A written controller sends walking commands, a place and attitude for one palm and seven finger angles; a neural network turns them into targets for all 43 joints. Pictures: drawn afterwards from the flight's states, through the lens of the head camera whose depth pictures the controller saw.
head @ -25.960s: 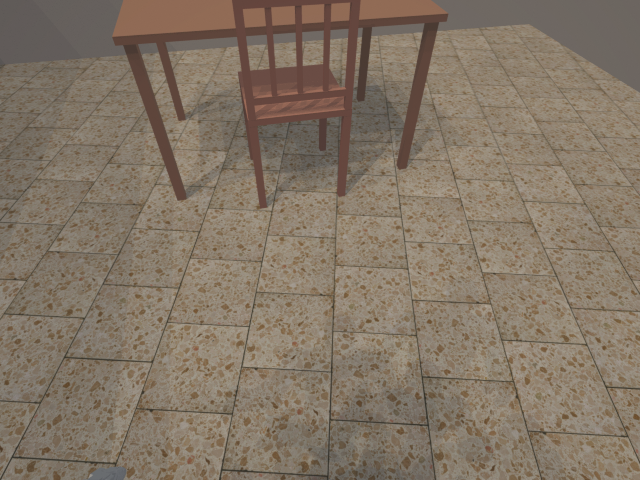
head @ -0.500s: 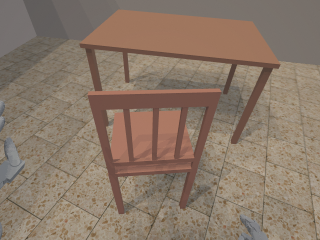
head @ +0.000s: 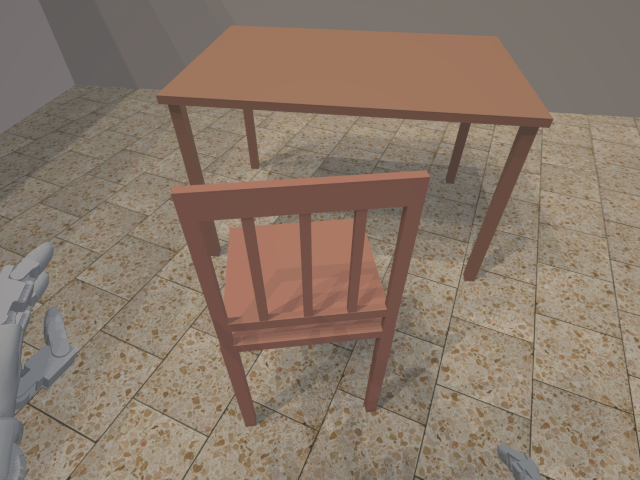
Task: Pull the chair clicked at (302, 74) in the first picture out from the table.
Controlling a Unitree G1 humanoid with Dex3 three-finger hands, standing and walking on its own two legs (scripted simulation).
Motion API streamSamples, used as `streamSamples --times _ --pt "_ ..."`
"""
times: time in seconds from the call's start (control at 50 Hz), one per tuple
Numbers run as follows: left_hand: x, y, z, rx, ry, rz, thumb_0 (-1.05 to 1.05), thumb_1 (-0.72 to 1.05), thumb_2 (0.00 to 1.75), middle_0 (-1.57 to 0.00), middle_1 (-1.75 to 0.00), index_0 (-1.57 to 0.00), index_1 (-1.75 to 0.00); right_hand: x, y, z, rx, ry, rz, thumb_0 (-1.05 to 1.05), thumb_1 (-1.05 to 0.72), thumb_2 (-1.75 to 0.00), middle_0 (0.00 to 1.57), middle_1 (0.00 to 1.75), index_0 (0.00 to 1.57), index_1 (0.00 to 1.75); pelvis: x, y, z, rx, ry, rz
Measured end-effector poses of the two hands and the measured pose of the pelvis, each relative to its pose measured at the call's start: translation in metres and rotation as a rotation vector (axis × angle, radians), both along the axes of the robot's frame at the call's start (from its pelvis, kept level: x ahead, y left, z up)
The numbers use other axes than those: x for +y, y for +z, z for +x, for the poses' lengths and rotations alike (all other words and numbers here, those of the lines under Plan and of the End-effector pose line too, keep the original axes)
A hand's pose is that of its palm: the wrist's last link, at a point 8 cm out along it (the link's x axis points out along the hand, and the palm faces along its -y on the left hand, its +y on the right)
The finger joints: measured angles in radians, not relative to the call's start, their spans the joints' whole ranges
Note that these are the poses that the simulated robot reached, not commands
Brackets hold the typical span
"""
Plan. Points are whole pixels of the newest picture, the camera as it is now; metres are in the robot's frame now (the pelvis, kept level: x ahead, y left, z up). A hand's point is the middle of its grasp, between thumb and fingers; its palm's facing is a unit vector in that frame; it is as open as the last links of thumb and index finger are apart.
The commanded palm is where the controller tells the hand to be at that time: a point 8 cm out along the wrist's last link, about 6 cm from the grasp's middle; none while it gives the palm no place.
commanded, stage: let the arm hang, fingers relaxed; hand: left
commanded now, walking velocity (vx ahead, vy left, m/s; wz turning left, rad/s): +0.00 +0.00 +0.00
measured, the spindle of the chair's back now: (306, 268) +0.52 +0.05 -0.08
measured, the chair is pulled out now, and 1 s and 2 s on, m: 0.52 0.52 0.52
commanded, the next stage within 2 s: look to check the result in 1.06 s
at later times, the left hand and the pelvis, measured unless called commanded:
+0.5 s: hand out of the picture -0.07 +0.19 -0.16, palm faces +0.03 -0.97 -0.23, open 7.2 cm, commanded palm none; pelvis +0.02 +0.00 +0.01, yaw +1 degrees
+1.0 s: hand out of the picture +0.03 +0.16 -0.16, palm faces +0.01 -0.98 -0.20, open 7.3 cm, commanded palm none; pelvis +0.03 -0.01 +0.01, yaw +0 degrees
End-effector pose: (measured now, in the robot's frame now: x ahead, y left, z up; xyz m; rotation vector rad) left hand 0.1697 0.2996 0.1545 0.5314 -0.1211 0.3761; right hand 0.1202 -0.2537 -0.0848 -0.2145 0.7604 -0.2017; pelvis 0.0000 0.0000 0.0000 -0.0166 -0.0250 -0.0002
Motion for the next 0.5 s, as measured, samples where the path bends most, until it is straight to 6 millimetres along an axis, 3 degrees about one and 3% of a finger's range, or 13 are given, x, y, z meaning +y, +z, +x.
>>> streamSamples --times 0.06,0.1,0.16,0.22,0.28,0.38,0.44,0.5 --pt "0.001 -0.087 0.01 0.338 0.037 -0.155 0.0 0.9 0.9 -0.2 -0.3 -0.2 -0.3 0.006 -0.022 0.0 0.112 0.052 0.034 0.01 -0.9 -0.9 0.2 0.3 0.2 0.3 0.002 -0.003 -0.003 0.022 0.022 -0.006" --pt "-0.01 -0.153 -0.002 0.587 0.066 -0.275 0.0 0.91 0.9 -0.2 -0.3 -0.2 -0.3 0.012 -0.032 -0.006 0.179 0.066 0.053 0.01 -0.91 -0.9 0.2 0.3 0.2 0.3 0.002 -0.005 -0.004 0.017 0.032 -0.007" --pt "-0.044 -0.238 -0.042 0.926 0.076 -0.433 0.0 0.91 0.9 -0.2 -0.3 -0.19 -0.3 0.021 -0.04 -0.023 0.271 0.055 0.068 0.01 -0.91 -0.9 0.2 0.3 0.2 0.3 0.002 -0.007 0.0 -0.002 0.036 -0.006" --pt "-0.082 -0.289 -0.096 1.203 0.072 -0.562 0.0 0.92 0.9 -0.2 -0.3 -0.19 -0.3 0.028 -0.042 -0.047 0.371 0.029 0.071 0.01 -0.91 -0.9 0.2 0.3 0.2 0.3 0.002 -0.005 0.005 -0.007 0.026 -0.003" --pt "-0.077 -0.3 -0.14 1.323 0.178 -0.599 -0.02 1.02 0.89 -0.21 -0.3 -0.2 -0.3 0.023 -0.039 -0.071 0.474 -0.007 0.047 0.0 -0.94 -0.9 0.2 0.3 0.2 0.3 -0.001 0.0 0.008 0.002 0.027 -0.004" --pt "-0.067 -0.292 -0.206 1.509 0.28 -0.596 -0.01 1.0 0.89 -0.21 -0.3 -0.2 -0.3 0.016 -0.039 -0.099 0.609 -0.031 0.037 0.0 -0.93 -0.9 0.2 0.3 0.2 0.3 -0.001 0.006 0.013 0.014 0.028 -0.004" --pt "-0.064 -0.284 -0.232 1.587 0.329 -0.583 -0.01 0.97 0.89 -0.21 -0.3 -0.2 -0.3 0.016 -0.042 -0.109 0.649 -0.042 0.05 0.01 -0.93 -0.9 0.2 0.3 0.2 0.3 -0.001 0.007 0.016 0.015 0.025 -0.003" --pt "-0.065 -0.279 -0.244 1.629 0.353 -0.573 0.0 0.95 0.9 -0.2 -0.3 -0.2 -0.3 0.02 -0.046 -0.113 0.666 -0.048 0.071 0.01 -0.92 -0.9 0.2 0.3 0.2 0.3 -0.001 0.008 0.018 0.013 0.022 -0.001"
